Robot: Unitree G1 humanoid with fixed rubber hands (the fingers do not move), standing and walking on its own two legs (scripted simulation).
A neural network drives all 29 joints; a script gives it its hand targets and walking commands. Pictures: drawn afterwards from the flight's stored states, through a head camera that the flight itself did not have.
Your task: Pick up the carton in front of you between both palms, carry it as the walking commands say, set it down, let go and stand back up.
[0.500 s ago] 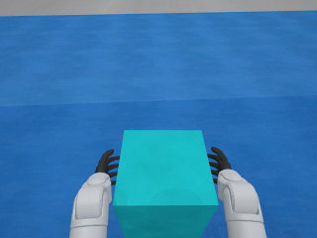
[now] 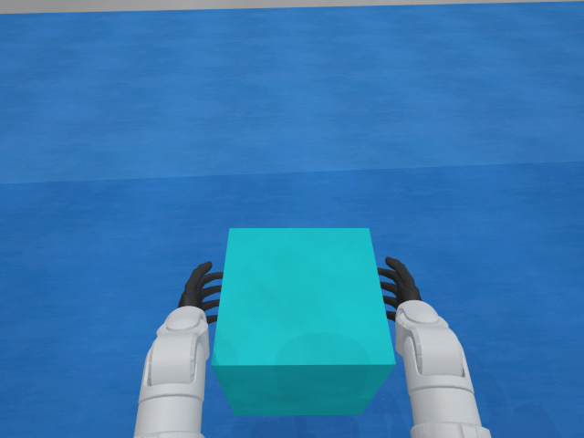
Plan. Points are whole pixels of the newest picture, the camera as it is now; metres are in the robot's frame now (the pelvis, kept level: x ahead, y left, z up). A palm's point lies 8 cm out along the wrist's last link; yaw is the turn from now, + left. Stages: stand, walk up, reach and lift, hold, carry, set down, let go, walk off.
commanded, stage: carry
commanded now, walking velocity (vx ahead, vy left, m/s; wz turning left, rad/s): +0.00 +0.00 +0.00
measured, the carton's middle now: (298, 326) +0.30 +0.00 -0.04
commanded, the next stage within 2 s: hold in 0.04 s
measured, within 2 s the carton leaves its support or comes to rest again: neither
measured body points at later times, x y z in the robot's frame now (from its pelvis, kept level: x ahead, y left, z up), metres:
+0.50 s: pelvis -0.06 +0.00 -0.01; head -0.06 -0.01 +0.44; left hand +0.28 +0.16 +0.02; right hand +0.29 -0.14 +0.02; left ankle -0.02 +0.10 -0.73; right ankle +0.03 -0.11 -0.74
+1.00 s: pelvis -0.07 +0.00 -0.10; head +0.17 +0.02 +0.27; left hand +0.36 +0.16 -0.20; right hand +0.36 -0.14 -0.19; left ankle -0.02 +0.10 -0.73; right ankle +0.03 -0.11 -0.73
